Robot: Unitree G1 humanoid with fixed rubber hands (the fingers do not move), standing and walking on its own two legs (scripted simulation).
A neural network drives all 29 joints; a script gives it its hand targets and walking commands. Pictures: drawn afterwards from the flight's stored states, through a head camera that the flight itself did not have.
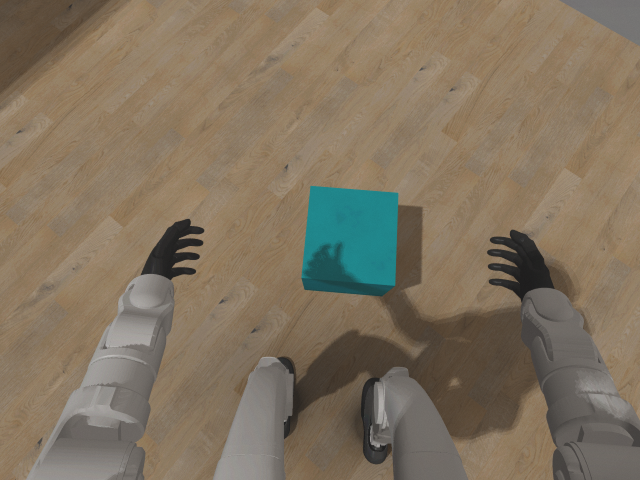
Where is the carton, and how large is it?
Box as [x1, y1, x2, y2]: [301, 186, 397, 295]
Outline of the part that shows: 310,186 301,277 304,288 312,290 371,295 382,295 394,285 395,278 397,193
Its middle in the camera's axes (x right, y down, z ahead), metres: +0.08 +0.00 +1.03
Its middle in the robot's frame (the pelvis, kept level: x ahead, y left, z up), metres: +0.52 -0.06 -0.60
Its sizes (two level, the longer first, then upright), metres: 0.236 0.222 0.201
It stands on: the floor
